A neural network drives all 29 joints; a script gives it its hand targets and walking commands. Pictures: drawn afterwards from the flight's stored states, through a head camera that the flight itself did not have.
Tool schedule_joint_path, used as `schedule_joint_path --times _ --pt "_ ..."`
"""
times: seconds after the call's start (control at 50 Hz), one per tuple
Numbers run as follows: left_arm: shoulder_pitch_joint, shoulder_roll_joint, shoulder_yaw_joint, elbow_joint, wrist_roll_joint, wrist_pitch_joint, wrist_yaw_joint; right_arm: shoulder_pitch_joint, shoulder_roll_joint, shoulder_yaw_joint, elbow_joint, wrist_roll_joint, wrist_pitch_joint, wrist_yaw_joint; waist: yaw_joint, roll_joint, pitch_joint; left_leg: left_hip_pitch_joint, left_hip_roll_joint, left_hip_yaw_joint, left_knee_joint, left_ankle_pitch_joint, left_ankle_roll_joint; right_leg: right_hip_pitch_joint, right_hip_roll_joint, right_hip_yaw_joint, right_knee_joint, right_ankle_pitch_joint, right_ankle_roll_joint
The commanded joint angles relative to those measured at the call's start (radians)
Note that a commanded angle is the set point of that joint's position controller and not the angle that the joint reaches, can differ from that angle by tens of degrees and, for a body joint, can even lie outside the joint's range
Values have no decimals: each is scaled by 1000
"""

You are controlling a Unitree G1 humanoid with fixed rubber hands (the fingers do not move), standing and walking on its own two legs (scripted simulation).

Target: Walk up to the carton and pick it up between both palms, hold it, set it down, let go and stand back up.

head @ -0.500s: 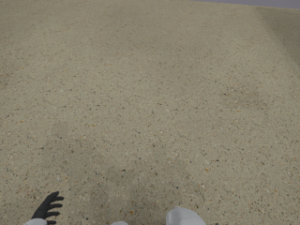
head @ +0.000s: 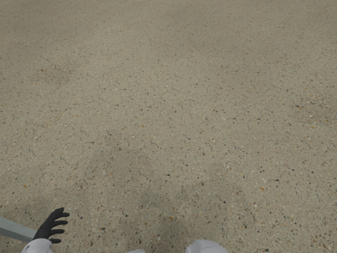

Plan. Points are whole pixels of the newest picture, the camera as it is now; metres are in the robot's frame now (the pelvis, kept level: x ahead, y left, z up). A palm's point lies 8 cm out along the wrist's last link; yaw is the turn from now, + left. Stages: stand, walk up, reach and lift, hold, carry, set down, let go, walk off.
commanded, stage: walk up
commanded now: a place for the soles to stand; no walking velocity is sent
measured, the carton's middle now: out of the picture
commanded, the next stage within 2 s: none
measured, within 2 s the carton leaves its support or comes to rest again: neither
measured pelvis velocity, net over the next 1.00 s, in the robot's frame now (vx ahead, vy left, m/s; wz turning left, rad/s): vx -0.20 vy -0.09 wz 0.43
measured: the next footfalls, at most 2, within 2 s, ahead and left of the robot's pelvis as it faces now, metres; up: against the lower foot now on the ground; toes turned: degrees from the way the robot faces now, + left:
left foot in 0.34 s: -0.04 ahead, +0.16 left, +0.00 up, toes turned +5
left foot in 0.74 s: -0.18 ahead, +0.06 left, +0.00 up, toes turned +18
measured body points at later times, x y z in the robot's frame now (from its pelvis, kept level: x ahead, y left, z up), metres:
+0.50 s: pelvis -0.11 -0.02 -0.01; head -0.12 -0.05 +0.44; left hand +0.02 +0.31 -0.07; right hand -0.05 -0.32 -0.14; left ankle -0.09 +0.15 -0.70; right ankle +0.00 -0.06 -0.71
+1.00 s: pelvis -0.20 -0.09 +0.00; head -0.20 -0.09 +0.45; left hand -0.16 +0.27 -0.07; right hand -0.04 -0.36 -0.10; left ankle -0.22 +0.05 -0.71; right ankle -0.18 -0.15 -0.72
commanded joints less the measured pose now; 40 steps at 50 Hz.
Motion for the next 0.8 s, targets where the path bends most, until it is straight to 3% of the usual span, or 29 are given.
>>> schedule_joint_path --times 0.0,0.02,0.04,0.06,0.08,0.14,0.18,0.22,0.26,0.28,0.32,0.34,0.36,0.38,0.4,0.42,0.44,0.46,0.5,0.56,0.6,0.64,0.66,0.68,0.7,0.72,0.74,0.76,0.78 --pt "338 261 138 -41 -27 -28 9 -383 -297 -121 -190 -85 -32 -24 256 291 -48 -781 164 -430 -207 20 93 602 -144 485 -200 -110 -72" --pt "280 346 161 -41 -11 -35 15 -240 -166 -90 -162 -73 -35 -18 208 -140 -125 -651 -60 -94 162 -220 4 507 -383 601 -537 -190 -83" --pt "109 415 163 -49 4 -33 11 -47 -191 -103 -93 -90 -10 -20 74 -227 -131 -464 2 -15 418 -247 -55 145 -592 612 -722 -335 -36" --pt "-104 386 156 -106 23 -37 25 99 -253 -120 -33 -76 9 -1 -37 -183 -100 -300 30 42 484 -158 -58 -20 -552 519 -790 -370 -6" --pt "-138 352 150 -110 19 -40 35 79 -270 -127 -11 -69 12 20 -47 -128 -24 -202 19 52 486 -141 -46 -151 -484 426 -823 -354 106" --pt "-120 244 155 -100 49 -53 34 148 -288 -148 52 -45 -4 48 -31 -229 -105 -55 29 142 330 -71 -14 -20 -245 172 -751 -121 214" --pt "-224 255 170 -143 40 -44 21 343 -270 -154 99 -57 -6 43 -115 -264 -139 53 30 254 211 -99 -11 34 -192 28 -773 77 325" --pt "-227 253 179 -143 51 -37 7 356 -248 -150 101 -54 -6 38 -126 -225 -176 101 77 269 48 -108 -5 113 -177 -12 -634 258 265" --pt "-231 213 170 -151 42 -31 -3 380 -242 -160 101 -64 -8 27 -152 2 -148 154 76 158 -216 -4 80 66 -48 -9 -177 146 117" --pt "-145 180 151 -131 27 -30 -15 245 -224 -165 61 -77 0 24 -89 187 -118 89 90 -28 -171 14 126 -13 -51 64 -19 -68 -17" --pt "20 199 157 -119 -7 -42 -36 -15 -264 -158 -60 -94 12 12 48 327 -65 -385 207 -292 -262 -259 242 208 -84 261 266 -193 -75" --pt "87 197 147 -126 -11 -38 -42 -111 -307 -146 -119 -97 -9 6 120 262 -81 -491 212 -407 -370 -377 213 281 -83 325 164 -217 -111" --pt "159 192 153 -110 -21 -40 -49 -287 -410 -162 -165 -90 -24 -1 203 464 -9 -844 327 -688 -532 -676 287 459 -15 379 326 -228 -89" --pt "230 204 160 -70 -18 -48 -49 -450 -399 -164 -201 -82 -41 -16 283 425 109 -1037 324 -656 -485 -566 232 601 -85 523 229 -196 -139" --pt "259 260 175 -47 -12 -53 -48 -374 -316 -128 -184 -96 -54 -23 276 294 35 -1009 185 -395 -324 -431 98 667 -135 498 -45 -96 -114" --pt "251 302 182 -34 3 -59 -45 -244 -235 -109 -150 -100 -50 -19 246 -13 -65 -849 36 -182 -76 -357 56 593 -203 443 -256 -141 -53" --pt "210 351 175 -45 30 -68 -42 -137 -170 -107 -123 -81 -43 -16 179 -291 -94 -617 -58 -22 387 -233 11 341 -421 629 -636 -416 -13" --pt "18 363 176 -101 41 -79 -23 37 -228 -128 -67 -79 -25 -6 44 -216 -97 -459 26 -36 478 -152 -16 135 -499 617 -761 -461 50" --pt "-156 323 173 -127 64 -84 6 200 -313 -148 33 -48 -1 35 -66 -267 -78 -85 2 145 455 -111 -18 -162 -346 344 -926 -423 244" --pt "-253 267 178 -132 85 -85 9 325 -310 -164 117 -35 9 65 -117 -306 -114 80 66 289 514 -46 -31 -221 -218 158 -846 -353 115" --pt "-316 256 186 -163 87 -78 -4 401 -292 -170 113 -36 11 60 -165 -285 -138 213 67 354 351 -72 -21 -195 -161 56 -793 -170 153" --pt "-274 224 180 -164 87 -66 -12 421 -263 -170 111 -38 1 43 -152 -105 -139 255 91 285 11 -167 21 -130 -133 23 -563 -61 127" --pt "-273 181 154 -174 88 -56 -21 410 -208 -161 116 -41 -1 33 -152 71 -101 240 99 202 -138 -181 65 -163 -109 11 -309 -129 24" --pt "-187 169 148 -154 56 -52 -39 264 -204 -158 78 -64 11 31 -80 212 -40 125 119 -5 -151 -191 121 -198 -80 54 -7 -125 -66" --pt "-100 198 145 -160 26 -52 -52 155 -233 -161 19 -73 11 16 -31 310 -19 8 185 -195 -194 -331 207 -227 -41 97 232 -139 -57" --pt "-84 149 132 -171 22 -48 -60 90 -226 -141 -20 -75 -3 -5 28 305 46 -192 268 -442 -363 -518 278 -200 4 174 420 -161 -64" --pt "-26 137 126 -157 10 -43 -64 -35 -267 -137 -70 -77 -35 -11 102 261 25 -252 258 -552 -472 -571 261 -177 23 261 476 -86 -61" --pt "-70 144 112 -186 13 -52 -61 -124 -414 -168 -96 -58 -56 -16 114 404 90 -437 372 -908 -776 -903 328 -191 40 309 556 -117 -42" --pt "-117 200 128 -182 17 -63 -67 -239 -436 -167 -97 -42 -73 -28 147 328 165 -587 410 -900 -830 -874 307 -75 5 363 642 -40 -24"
